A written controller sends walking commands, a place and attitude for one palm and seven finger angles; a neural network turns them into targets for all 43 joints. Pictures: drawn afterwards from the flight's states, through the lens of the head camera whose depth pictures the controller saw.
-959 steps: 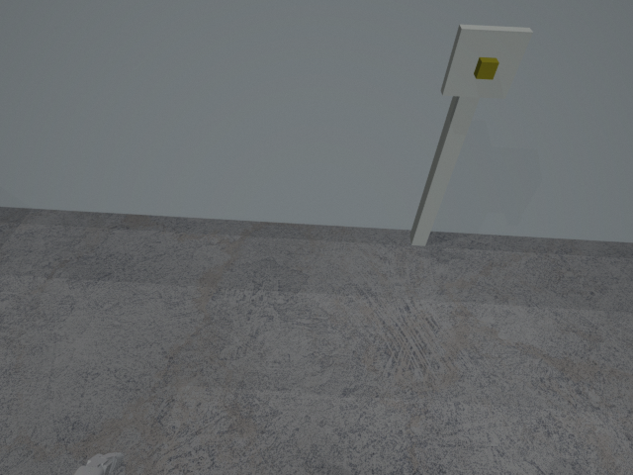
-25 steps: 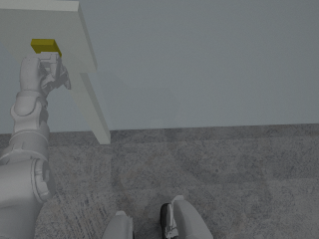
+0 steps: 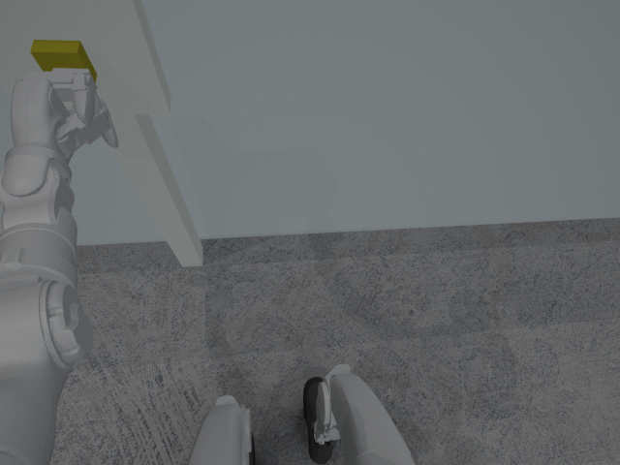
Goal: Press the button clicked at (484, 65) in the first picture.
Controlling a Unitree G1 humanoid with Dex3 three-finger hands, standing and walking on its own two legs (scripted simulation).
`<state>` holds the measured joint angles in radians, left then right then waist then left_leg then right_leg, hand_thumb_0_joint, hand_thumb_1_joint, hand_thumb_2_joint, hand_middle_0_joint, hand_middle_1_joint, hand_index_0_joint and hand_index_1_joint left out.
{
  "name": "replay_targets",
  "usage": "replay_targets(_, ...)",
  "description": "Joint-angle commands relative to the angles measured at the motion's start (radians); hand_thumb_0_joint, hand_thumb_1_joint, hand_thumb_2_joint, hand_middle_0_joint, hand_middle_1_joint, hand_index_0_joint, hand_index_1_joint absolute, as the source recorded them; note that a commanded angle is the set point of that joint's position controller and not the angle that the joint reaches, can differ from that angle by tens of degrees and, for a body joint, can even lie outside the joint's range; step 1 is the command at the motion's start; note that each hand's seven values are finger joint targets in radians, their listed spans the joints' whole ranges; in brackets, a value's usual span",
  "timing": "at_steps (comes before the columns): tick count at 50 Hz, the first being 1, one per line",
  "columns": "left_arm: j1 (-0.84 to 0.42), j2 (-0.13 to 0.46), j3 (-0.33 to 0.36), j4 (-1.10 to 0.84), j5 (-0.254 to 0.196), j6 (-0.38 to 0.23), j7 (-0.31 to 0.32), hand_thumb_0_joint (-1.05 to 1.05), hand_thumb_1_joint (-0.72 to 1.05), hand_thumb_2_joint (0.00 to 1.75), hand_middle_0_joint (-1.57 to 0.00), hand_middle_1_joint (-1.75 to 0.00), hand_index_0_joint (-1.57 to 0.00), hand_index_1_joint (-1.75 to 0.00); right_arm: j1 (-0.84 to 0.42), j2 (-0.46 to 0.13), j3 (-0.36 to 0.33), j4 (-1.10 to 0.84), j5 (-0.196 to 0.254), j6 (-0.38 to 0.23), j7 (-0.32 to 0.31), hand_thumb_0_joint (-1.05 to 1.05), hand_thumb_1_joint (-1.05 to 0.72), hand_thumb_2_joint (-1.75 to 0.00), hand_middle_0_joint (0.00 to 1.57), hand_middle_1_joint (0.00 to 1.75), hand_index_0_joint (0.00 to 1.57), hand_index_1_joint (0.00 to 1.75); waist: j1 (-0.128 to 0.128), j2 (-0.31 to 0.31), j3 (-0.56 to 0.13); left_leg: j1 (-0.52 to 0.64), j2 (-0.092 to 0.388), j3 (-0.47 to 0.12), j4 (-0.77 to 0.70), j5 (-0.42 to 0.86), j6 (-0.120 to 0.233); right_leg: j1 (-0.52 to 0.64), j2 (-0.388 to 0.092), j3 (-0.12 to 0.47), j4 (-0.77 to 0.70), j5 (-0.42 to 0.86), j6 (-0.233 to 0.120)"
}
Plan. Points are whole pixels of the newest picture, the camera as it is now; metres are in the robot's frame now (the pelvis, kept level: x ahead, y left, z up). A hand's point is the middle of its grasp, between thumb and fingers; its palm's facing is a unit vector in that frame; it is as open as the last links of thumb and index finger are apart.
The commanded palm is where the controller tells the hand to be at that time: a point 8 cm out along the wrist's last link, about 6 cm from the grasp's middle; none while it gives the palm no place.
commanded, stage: pull the fist back off the button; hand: left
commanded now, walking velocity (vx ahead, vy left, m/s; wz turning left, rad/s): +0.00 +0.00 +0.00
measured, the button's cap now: (67, 58) +0.58 +0.22 +0.11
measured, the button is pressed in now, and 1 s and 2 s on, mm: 10 0 0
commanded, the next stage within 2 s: draw the hand back to the body in 0.86 s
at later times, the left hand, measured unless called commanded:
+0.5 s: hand (96, 147) +0.48 +0.20 +0.07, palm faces +0.00 -1.00 -0.02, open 3.2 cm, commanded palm +0.45 +0.24 +0.08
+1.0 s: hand (91, 188) +0.43 +0.20 +0.07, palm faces +0.00 -1.00 -0.02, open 3.1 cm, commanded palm +0.40 +0.24 +0.09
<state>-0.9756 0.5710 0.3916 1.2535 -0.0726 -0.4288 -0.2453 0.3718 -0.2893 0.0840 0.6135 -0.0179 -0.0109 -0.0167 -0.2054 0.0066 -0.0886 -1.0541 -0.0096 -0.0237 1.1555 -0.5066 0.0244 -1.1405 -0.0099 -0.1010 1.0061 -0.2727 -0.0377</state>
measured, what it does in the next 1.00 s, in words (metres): shifts its weight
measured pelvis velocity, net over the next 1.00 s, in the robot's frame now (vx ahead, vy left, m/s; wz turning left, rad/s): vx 0.07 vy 0.01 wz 0.01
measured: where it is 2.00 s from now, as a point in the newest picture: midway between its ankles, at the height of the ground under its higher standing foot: (281, 461)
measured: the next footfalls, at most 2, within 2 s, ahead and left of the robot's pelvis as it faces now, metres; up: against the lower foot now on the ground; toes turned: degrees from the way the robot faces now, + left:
none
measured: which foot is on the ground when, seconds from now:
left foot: down 0.00-1.00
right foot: down 0.00-1.00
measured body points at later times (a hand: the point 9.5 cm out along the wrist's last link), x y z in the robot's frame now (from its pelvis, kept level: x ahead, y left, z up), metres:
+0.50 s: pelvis +0.05 +0.01 +0.03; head +0.16 +0.02 +0.47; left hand +0.48 +0.25 +0.08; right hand +0.11 -0.25 -0.08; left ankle +0.02 +0.10 -0.65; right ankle +0.11 -0.11 -0.65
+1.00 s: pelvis +0.07 +0.01 +0.03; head +0.16 +0.02 +0.47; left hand +0.43 +0.25 +0.07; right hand +0.21 -0.23 -0.08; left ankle +0.02 +0.10 -0.65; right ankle +0.11 -0.11 -0.65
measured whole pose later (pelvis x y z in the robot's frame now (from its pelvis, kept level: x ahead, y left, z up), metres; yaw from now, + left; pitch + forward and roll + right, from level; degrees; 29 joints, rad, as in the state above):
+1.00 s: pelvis +0.07 +0.01 +0.03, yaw +0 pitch +17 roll -2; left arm -0.28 0.27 0.23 0.56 -0.21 -0.38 -0.24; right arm 0.23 -0.24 0.03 0.56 0.01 -0.01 -0.02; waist -0.04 0.02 -0.12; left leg -0.74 -0.02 -0.01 1.00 -0.56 0.03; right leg -0.86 -0.01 -0.08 0.93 -0.37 -0.02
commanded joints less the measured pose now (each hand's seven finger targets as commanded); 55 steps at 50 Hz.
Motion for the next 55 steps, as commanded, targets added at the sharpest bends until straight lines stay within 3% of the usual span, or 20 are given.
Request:
replay_targets(1,-0.481,0.278,0.049,-0.240,-0.036,-0.054,0.007,0.00,0.90,0.90,-1.30,-1.50,-1.30,-1.50,0.157,-0.189,-0.074,-0.071,0.005,-0.012,-0.013,0.00,-0.90,-0.90,0.20,0.30,0.20,0.30,-0.024,0.121,-0.490,0.096,-0.001,-0.030,-0.223,0.001,0.017,0.463,0.019,0.131,-0.148,-0.156,0.017)
replay_targets(2,-0.481,0.270,0.039,-0.257,-0.038,-0.055,0.003,0.00,0.90,0.90,-1.30,-1.50,-1.30,-1.50,0.152,-0.188,-0.075,-0.071,0.009,-0.010,-0.014,0.00,-0.90,-0.90,0.20,0.30,0.20,0.30,-0.026,0.120,-0.471,0.104,0.001,-0.031,-0.230,0.002,0.016,0.454,0.019,0.126,-0.150,-0.152,0.019)
replay_targets(4,-0.416,0.257,0.052,-0.288,-0.050,-0.057,-0.001,0.00,0.90,0.90,-1.30,-1.50,-1.30,-1.50,0.147,-0.186,-0.080,-0.083,0.009,-0.006,-0.010,0.00,-0.90,-0.90,0.20,0.30,0.20,0.30,0.002,0.142,-0.492,0.133,0.000,-0.025,-0.240,0.013,0.013,0.470,0.017,0.127,-0.153,-0.147,0.017)
replay_targets(5,-0.388,0.256,0.054,-0.286,-0.054,-0.055,-0.001,0.00,0.90,0.90,-1.30,-1.50,-1.30,-1.50,0.147,-0.186,-0.081,-0.084,0.011,-0.003,-0.012,0.00,-0.90,-0.90,0.20,0.30,0.20,0.30,0.003,0.101,-0.484,0.134,0.003,-0.027,-0.248,0.016,0.014,0.480,0.018,0.123,-0.156,-0.144,0.019)
replay_targets(9,-0.286,0.232,0.072,-0.357,-0.072,-0.064,-0.003,0.00,0.90,0.90,-1.30,-1.50,-1.30,-1.50,0.137,-0.179,-0.090,-0.098,0.012,0.006,-0.011,0.00,-0.90,-0.90,0.20,0.30,0.20,0.30,0.042,0.108,-0.493,0.185,0.004,-0.021,-0.271,0.076,0.008,0.517,0.020,0.112,-0.154,-0.092,0.016)
replay_targets(12,-0.208,0.180,0.051,-0.388,-0.084,-0.068,0.000,0.00,0.90,0.90,-1.30,-1.50,-1.30,-1.50,0.123,-0.172,-0.093,-0.109,0.014,0.016,-0.010,0.00,-0.90,-0.90,0.20,0.30,0.20,0.30,0.049,0.081,-0.453,0.211,0.008,-0.018,-0.286,0.116,0.006,0.521,0.022,0.102,-0.159,-0.053,0.017)
replay_targets(18,0.029,0.105,0.029,-0.524,-0.107,-0.076,-0.006,0.00,0.90,0.90,-1.30,-1.50,-1.30,-1.50,0.100,-0.158,-0.109,-0.136,0.016,0.033,-0.004,0.00,-0.90,-0.90,0.20,0.30,0.20,0.30,0.098,0.062,-0.463,0.290,0.011,-0.006,-0.307,0.290,-0.007,0.603,0.022,0.088,-0.152,0.119,0.011)
replay_targets(21,0.125,-0.001,-0.041,-0.611,-0.125,-0.069,-0.013,0.00,0.90,0.90,-1.30,-1.50,-1.30,-1.50,0.076,-0.142,-0.116,-0.154,0.023,0.036,-0.001,0.00,-0.90,-0.90,0.20,0.30,0.20,0.30,0.106,0.099,-0.450,0.356,0.015,-0.004,-0.314,0.388,-0.016,0.598,0.022,0.078,-0.152,0.182,0.007)
replay_targets(22,0.145,-0.016,-0.050,-0.621,-0.132,-0.062,-0.011,0.00,0.90,0.90,-1.30,-1.50,-1.30,-1.50,0.075,-0.140,-0.117,-0.149,0.025,0.037,-0.001,0.00,-0.90,-0.90,0.20,0.30,0.20,0.30,0.103,0.070,-0.440,0.359,0.018,-0.005,-0.315,0.406,-0.018,0.602,0.023,0.076,-0.156,0.197,0.011)
replay_targets(24,0.180,-0.033,-0.055,-0.636,-0.142,-0.052,-0.007,0.00,0.90,0.90,-1.30,-1.50,-1.30,-1.50,0.066,-0.138,-0.120,-0.145,0.030,0.036,-0.003,0.00,-0.90,-0.90,0.20,0.30,0.20,0.30,0.102,0.027,-0.405,0.334,0.017,-0.002,-0.317,0.396,-0.017,0.621,0.020,0.078,-0.158,0.216,0.014)
replay_targets(27,0.278,-0.024,-0.036,-0.777,-0.143,-0.064,0.003,0.00,0.90,0.90,-1.30,-1.50,-1.30,-1.50,0.058,-0.125,-0.128,-0.158,0.028,0.026,-0.001,0.00,-0.90,-0.90,0.20,0.30,0.20,0.30,0.134,0.101,-0.486,0.412,0.017,0.004,-0.306,0.555,-0.029,0.672,0.015,0.083,-0.142,0.327,0.010)
replay_targets(30,0.360,-0.078,-0.073,-0.833,-0.154,-0.064,0.005,0.00,0.90,0.90,-1.30,-1.50,-1.30,-1.50,0.032,-0.114,-0.128,-0.160,0.032,0.015,0.001,0.00,-0.90,-0.90,0.20,0.30,0.20,0.30,0.134,0.064,-0.439,0.400,0.021,0.002,-0.309,0.576,-0.033,0.687,0.014,0.078,-0.143,0.356,0.014)
replay_targets(32,0.405,-0.097,-0.090,-0.874,-0.156,-0.061,0.006,0.00,0.90,0.90,-1.30,-1.50,-1.30,-1.50,0.022,-0.109,-0.128,-0.164,0.034,0.008,0.000,0.00,-0.90,-0.90,0.20,0.30,0.20,0.30,0.138,0.094,-0.437,0.425,0.023,-0.001,-0.309,0.616,-0.040,0.677,0.012,0.074,-0.138,0.366,0.013)
replay_targets(36,0.446,-0.137,-0.122,-0.926,-0.161,-0.052,0.010,0.00,0.90,0.90,-1.30,-1.50,-1.30,-1.50,-0.006,-0.104,-0.130,-0.162,0.034,-0.008,-0.005,0.00,-0.90,-0.90,0.20,0.30,0.20,0.30,0.126,0.057,-0.417,0.419,0.020,-0.001,-0.300,0.585,-0.036,0.671,0.008,0.073,-0.137,0.363,0.016)
replay_targets(38,0.491,-0.151,-0.126,-0.952,-0.163,-0.049,0.009,0.00,0.90,0.90,-1.30,-1.50,-1.30,-1.50,-0.018,-0.101,-0.130,-0.166,0.035,-0.016,-0.005,0.00,-0.90,-0.90,0.20,0.30,0.20,0.30,0.141,0.073,-0.427,0.428,0.017,-0.003,-0.300,0.591,-0.043,0.676,0.007,0.070,-0.132,0.356,0.015)
replay_targets(41,0.442,-0.144,-0.136,-0.959,-0.158,-0.044,0.010,0.00,0.90,0.90,-1.30,-1.50,-1.30,-1.50,-0.033,-0.102,-0.128,-0.156,0.035,-0.023,-0.011,0.00,-0.90,-0.90,0.20,0.30,0.20,0.30,0.122,0.059,-0.401,0.411,0.017,-0.007,-0.288,0.548,-0.042,0.649,0.006,0.071,-0.126,0.329,0.015)
replay_targets(46,0.394,-0.117,-0.117,-0.895,-0.154,-0.026,0.004,0.00,0.90,0.90,-1.30,-1.50,-1.30,-1.50,-0.045,-0.107,-0.121,-0.145,0.036,-0.027,-0.019,0.00,-0.90,-0.90,0.20,0.30,0.20,0.30,0.122,0.022,-0.389,0.364,0.009,-0.010,-0.281,0.460,-0.035,0.652,0.004,0.073,-0.120,0.284,0.013)
replay_targets(49,0.418,-0.114,-0.115,-0.955,-0.159,-0.024,-0.002,0.00,0.90,0.90,-1.30,-1.50,-1.30,-1.50,-0.057,-0.101,-0.117,-0.169,0.039,-0.029,-0.017,0.00,-0.90,-0.90,0.20,0.30,0.20,0.30,0.154,0.078,-0.446,0.400,0.004,-0.009,-0.301,0.486,-0.039,0.695,0.002,0.073,-0.125,0.284,0.010)
replay_targets(52,0.581,-0.094,-0.098,-1.092,-0.178,-0.004,-0.002,0.00,0.90,0.90,-1.30,-1.50,-1.30,-1.50,-0.063,-0.092,-0.116,-0.210,0.046,-0.032,-0.012,0.00,-0.90,-0.90,0.20,0.30,0.20,0.30,0.187,0.108,-0.518,0.488,0.010,-0.015,-0.338,0.610,-0.048,0.781,0.008,0.067,-0.151,0.342,0.010)
replay_targets(55,0.703,-0.127,-0.100,-1.078,-0.199,0.048,0.006,0.00,0.90,0.90,-1.30,-1.50,-1.30,-1.50,-0.085,-0.091,-0.109,-0.223,0.058,-0.033,-0.013,0.00,-0.90,-0.90,0.20,0.30,0.20,0.30,0.176,0.010,-0.377,0.417,0.010,0.001,-0.382,0.475,-0.031,0.794,0.011,0.059,-0.198,0.300,0.018)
